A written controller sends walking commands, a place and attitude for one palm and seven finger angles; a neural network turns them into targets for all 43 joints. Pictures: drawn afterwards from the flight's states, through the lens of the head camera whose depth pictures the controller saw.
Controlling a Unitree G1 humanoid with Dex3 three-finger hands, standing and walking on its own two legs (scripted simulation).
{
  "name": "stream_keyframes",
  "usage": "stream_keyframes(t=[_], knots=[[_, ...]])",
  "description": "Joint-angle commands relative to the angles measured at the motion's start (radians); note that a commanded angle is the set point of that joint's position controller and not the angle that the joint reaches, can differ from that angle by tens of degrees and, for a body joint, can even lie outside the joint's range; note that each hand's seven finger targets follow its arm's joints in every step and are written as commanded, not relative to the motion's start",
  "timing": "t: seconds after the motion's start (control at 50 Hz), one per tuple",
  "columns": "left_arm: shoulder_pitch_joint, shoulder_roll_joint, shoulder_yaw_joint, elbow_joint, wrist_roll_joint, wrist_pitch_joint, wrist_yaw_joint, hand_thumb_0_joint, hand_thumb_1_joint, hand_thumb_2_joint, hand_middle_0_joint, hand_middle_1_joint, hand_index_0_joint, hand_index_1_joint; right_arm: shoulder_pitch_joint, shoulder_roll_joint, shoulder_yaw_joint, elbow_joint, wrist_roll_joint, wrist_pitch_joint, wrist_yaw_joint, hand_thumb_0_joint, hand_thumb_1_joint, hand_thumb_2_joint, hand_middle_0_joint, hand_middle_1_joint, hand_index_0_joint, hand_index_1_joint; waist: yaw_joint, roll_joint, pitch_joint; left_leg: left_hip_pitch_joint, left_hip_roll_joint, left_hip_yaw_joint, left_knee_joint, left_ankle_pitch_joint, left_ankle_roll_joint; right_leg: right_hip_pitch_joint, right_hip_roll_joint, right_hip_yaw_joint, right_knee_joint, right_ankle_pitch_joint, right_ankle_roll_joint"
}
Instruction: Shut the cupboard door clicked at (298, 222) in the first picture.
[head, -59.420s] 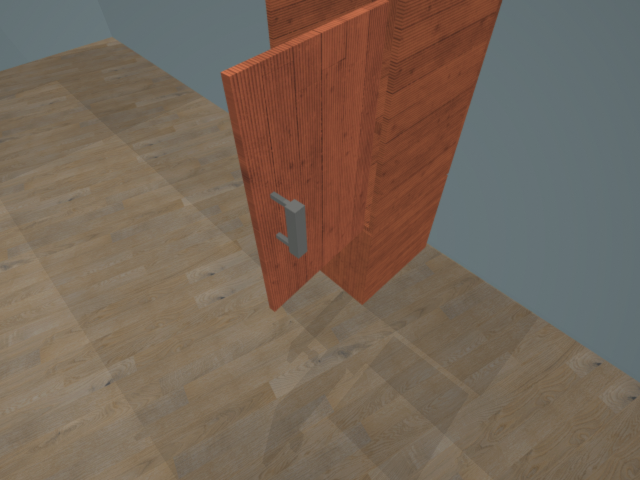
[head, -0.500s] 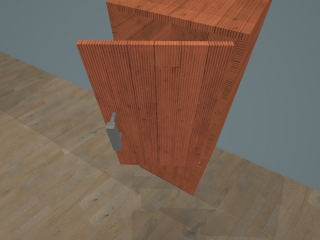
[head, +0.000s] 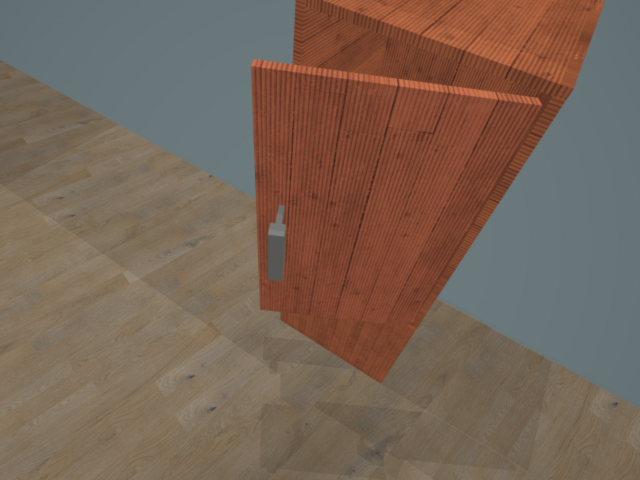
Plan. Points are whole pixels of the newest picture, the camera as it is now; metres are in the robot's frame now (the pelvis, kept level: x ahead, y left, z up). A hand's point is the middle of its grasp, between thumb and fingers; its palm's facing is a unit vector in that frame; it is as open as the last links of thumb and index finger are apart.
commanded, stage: come to a stop and stand still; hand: left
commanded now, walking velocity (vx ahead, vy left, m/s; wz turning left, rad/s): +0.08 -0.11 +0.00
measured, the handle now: (278, 243) +0.48 +0.10 -0.05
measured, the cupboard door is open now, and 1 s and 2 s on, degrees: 28 28 28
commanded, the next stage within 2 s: look again from close up in 1.30 s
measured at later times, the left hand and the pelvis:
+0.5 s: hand out of the picture -0.03 +0.11 -0.17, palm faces +0.06 -0.98 -0.18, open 7.3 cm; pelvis -0.02 -0.06 +0.00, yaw +1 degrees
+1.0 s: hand out of the picture +0.00 +0.15 -0.19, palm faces +0.05 -0.98 -0.17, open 7.4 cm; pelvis +0.00 -0.02 +0.00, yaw +0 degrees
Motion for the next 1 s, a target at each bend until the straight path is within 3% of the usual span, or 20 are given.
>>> stream_keyframes(t=[0.0, 0.16, 0.22, 0.24, 0.26, 0.28, 0.3, 0.32, 0.34, 0.36, 0.38, 0.44, 0.52, 0.56, 0.62, 0.64, 0.66, 0.7, 0.78, 0.98], knots=[[-0.009, 0.028, 0.004, -0.068, 0.004, -0.016, -0.010, 0.000, 0.900, 0.900, -0.200, -0.300, -0.200, -0.300, 0.144, -0.205, -0.050, 0.011, -0.008, -0.002, -0.010, 0.000, -0.900, -0.900, 0.200, 0.300, 0.200, 0.300, -0.056, 0.137, -0.067, 0.205, 0.317, -0.317, -0.173, 0.111, 0.057, -0.139, -0.028, 0.013, -0.010, -0.013, -0.004], [0.026, -0.009, -0.011, -0.054, 0.003, -0.023, -0.015, 0.000, 0.900, 0.900, -0.200, -0.300, -0.200, -0.300, 0.127, -0.204, -0.055, 0.027, -0.015, 0.005, 0.012, 0.000, -0.900, -0.900, 0.200, 0.300, 0.200, 0.300, -0.039, 0.196, -0.016, -0.005, 0.252, -0.309, -0.267, -0.310, 0.032, 0.048, -0.002, -0.076, -0.213, -0.029, -0.043], [0.127, -0.027, -0.012, -0.008, 0.000, -0.033, -0.012, 0.000, 0.900, 0.900, -0.200, -0.300, -0.200, -0.300, 0.106, -0.199, -0.056, 0.041, -0.010, 0.010, 0.018, 0.000, -0.900, -0.900, 0.200, 0.300, 0.200, 0.300, 0.008, 0.192, -0.023, -0.092, 0.201, -0.248, -0.255, -0.380, -0.006, 0.216, 0.022, -0.127, -0.405, 0.081, -0.052], [0.162, -0.022, -0.011, 0.008, 0.001, -0.039, -0.008, 0.000, 0.900, 0.900, -0.200, -0.300, -0.200, -0.300, 0.106, -0.178, -0.054, 0.047, -0.006, 0.012, 0.021, 0.000, -0.900, -0.900, 0.200, 0.300, 0.200, 0.300, 0.021, 0.151, -0.008, -0.145, 0.163, -0.211, -0.232, -0.397, -0.029, 0.288, 0.017, -0.123, -0.487, 0.103, -0.056], [0.187, 0.006, -0.006, 0.014, 0.003, -0.049, -0.001, 0.000, 0.900, 0.900, -0.200, -0.300, -0.200, -0.300, 0.107, -0.144, -0.046, 0.054, 0.001, 0.012, 0.025, 0.000, -0.900, -0.900, 0.200, 0.300, 0.200, 0.300, 0.035, 0.084, 0.011, -0.198, 0.105, -0.166, -0.153, -0.387, -0.057, 0.327, -0.035, -0.050, -0.587, 0.036, -0.068], [0.179, 0.050, -0.002, 0.012, 0.011, -0.059, 0.007, 0.000, 0.900, 0.900, -0.200, -0.300, -0.200, -0.300, 0.113, -0.084, -0.033, 0.043, 0.008, 0.016, 0.028, 0.000, -0.900, -0.900, 0.200, 0.300, 0.200, 0.300, 0.026, -0.083, 0.070, -0.246, 0.018, -0.089, 0.013, -0.343, -0.093, 0.238, -0.184, 0.163, -0.718, -0.199, -0.122], [0.128, 0.107, 0.003, -0.011, 0.008, -0.059, 0.010, 0.000, 0.900, 0.900, -0.200, -0.300, -0.200, -0.300, 0.116, -0.067, -0.024, 0.026, 0.005, 0.024, 0.034, 0.000, -0.900, -0.900, 0.200, 0.300, 0.200, 0.300, 0.009, -0.191, 0.117, -0.222, -0.003, -0.045, 0.149, -0.277, -0.102, 0.075, -0.319, 0.295, -0.855, -0.411, -0.170], [0.059, 0.106, -0.001, -0.043, 0.008, -0.059, 0.011, 0.000, 0.900, 0.900, -0.200, -0.300, -0.200, -0.300, 0.106, -0.084, -0.029, 0.018, -0.003, 0.027, 0.041, 0.000, -0.900, -0.900, 0.200, 0.300, 0.200, 0.300, -0.004, -0.127, 0.150, -0.179, -0.001, -0.064, 0.265, -0.269, -0.097, -0.044, -0.349, 0.300, -0.879, -0.372, -0.191], [0.009, 0.093, -0.007, -0.050, 0.003, -0.076, 0.010, 0.000, 0.900, 0.900, -0.200, -0.300, -0.200, -0.300, 0.142, -0.080, -0.031, 0.041, -0.008, 0.026, 0.046, 0.000, -0.900, -0.900, 0.200, 0.300, 0.200, 0.300, -0.031, -0.122, 0.130, -0.172, 0.011, -0.079, 0.316, -0.207, -0.095, -0.042, -0.311, 0.264, -0.851, -0.298, -0.187], [0.022, 0.063, -0.008, -0.043, 0.000, -0.089, 0.012, 0.000, 0.900, 0.900, -0.200, -0.300, -0.200, -0.300, 0.158, -0.074, -0.028, 0.052, -0.008, 0.025, 0.045, 0.000, -0.900, -0.900, 0.200, 0.300, 0.200, 0.300, -0.025, -0.156, 0.148, -0.190, 0.018, -0.090, 0.326, -0.159, -0.091, -0.011, -0.277, 0.244, -0.829, -0.191, -0.177], [0.026, 0.044, -0.014, -0.037, -0.003, -0.094, 0.010, 0.000, 0.900, 0.900, -0.200, -0.300, -0.200, -0.300, 0.178, -0.081, -0.027, 0.062, -0.007, 0.019, 0.046, 0.000, -0.900, -0.900, 0.200, 0.300, 0.200, 0.300, -0.031, -0.119, 0.143, -0.202, 0.024, -0.092, 0.341, -0.135, -0.093, 0.038, -0.261, 0.192, -0.791, -0.068, -0.179], [0.070, 0.030, -0.017, -0.022, -0.002, -0.106, 0.009, 0.000, 0.900, 0.900, -0.200, -0.300, -0.200, -0.300, 0.176, -0.076, -0.024, 0.059, -0.001, 0.006, 0.044, 0.000, -0.900, -0.900, 0.200, 0.300, 0.200, 0.300, -0.015, -0.085, 0.093, -0.227, 0.026, -0.082, 0.340, -0.152, -0.111, 0.168, -0.248, 0.112, -0.697, 0.274, -0.185], [0.113, 0.019, -0.020, 0.008, -0.001, -0.109, 0.014, 0.000, 0.900, 0.900, -0.200, -0.300, -0.200, -0.300, 0.142, -0.065, -0.011, 0.048, 0.008, -0.005, 0.030, 0.000, -0.900, -0.900, 0.200, 0.300, 0.200, 0.300, 0.004, -0.141, 0.006, -0.139, 0.025, -0.073, 0.176, -0.170, -0.115, 0.263, -0.232, 0.075, -0.574, 0.620, -0.190], [0.099, 0.009, -0.023, 0.020, -0.007, -0.107, 0.016, 0.000, 0.900, 0.900, -0.200, -0.300, -0.200, -0.300, 0.170, -0.058, -0.007, 0.073, 0.011, -0.014, 0.024, 0.000, -0.900, -0.900, 0.200, 0.300, 0.200, 0.300, -0.014, -0.147, -0.028, 0.011, 0.015, -0.070, 0.022, 0.009, -0.109, 0.214, -0.189, 0.037, -0.510, 0.621, -0.144], [0.138, -0.042, -0.035, 0.031, -0.015, -0.098, 0.023, 0.000, 0.900, 0.900, -0.200, -0.300, -0.200, -0.300, 0.205, -0.117, -0.007, 0.105, 0.005, -0.041, 0.006, 0.000, -0.900, -0.900, 0.200, 0.300, 0.200, 0.300, -0.007, 0.024, -0.110, 0.182, 0.133, -0.144, 0.061, 0.483, -0.056, 0.160, -0.094, -0.015, -0.469, 0.474, -0.069], [0.138, -0.049, -0.035, 0.033, -0.009, -0.091, 0.029, 0.000, 0.900, 0.900, -0.200, -0.300, -0.200, -0.300, 0.200, -0.123, -0.009, 0.108, 0.004, -0.035, 0.003, 0.000, -0.900, -0.900, 0.200, 0.300, 0.200, 0.300, -0.009, 0.024, -0.081, 0.168, 0.145, -0.141, 0.066, 0.466, -0.052, 0.149, -0.085, -0.009, -0.490, 0.395, -0.070], [0.130, -0.047, -0.036, 0.041, -0.007, -0.079, 0.029, 0.000, 0.900, 0.900, -0.200, -0.300, -0.200, -0.300, 0.174, -0.111, -0.006, 0.112, 0.008, -0.033, -0.001, 0.000, -0.900, -0.900, 0.200, 0.300, 0.200, 0.300, -0.007, 0.122, -0.047, 0.161, 0.133, -0.148, 0.050, 0.498, -0.045, 0.134, -0.082, -0.015, -0.484, 0.372, -0.063], [0.115, -0.037, -0.038, 0.045, -0.010, -0.069, 0.025, 0.000, 0.900, 0.900, -0.200, -0.300, -0.200, -0.300, 0.171, -0.103, 0.000, 0.115, 0.011, -0.026, -0.007, 0.000, -0.900, -0.900, 0.200, 0.300, 0.200, 0.300, -0.011, 0.152, -0.022, 0.150, 0.135, -0.160, 0.015, 0.537, -0.038, 0.156, -0.073, -0.041, -0.480, 0.328, -0.052], [0.122, -0.033, -0.043, 0.059, -0.008, -0.068, 0.022, 0.000, 0.900, 0.900, -0.200, -0.300, -0.200, -0.300, 0.147, -0.103, 0.001, 0.106, 0.012, -0.021, -0.009, 0.000, -0.900, -0.900, 0.200, 0.300, 0.200, 0.300, -0.009, 0.087, 0.003, 0.138, 0.115, -0.154, -0.005, 0.446, -0.049, 0.175, -0.085, -0.031, -0.516, 0.378, -0.054], [0.087, -0.006, -0.047, 0.055, -0.008, -0.068, 0.017, 0.000, 0.900, 0.900, -0.200, -0.300, -0.200, -0.300, 0.124, -0.121, 0.003, 0.096, 0.010, -0.019, 0.004, 0.000, -0.900, -0.900, 0.200, 0.300, 0.200, 0.300, -0.006, 0.030, 0.017, 0.110, 0.101, -0.165, -0.077, 0.248, -0.061, 0.199, -0.098, -0.025, -0.564, 0.302, -0.046]])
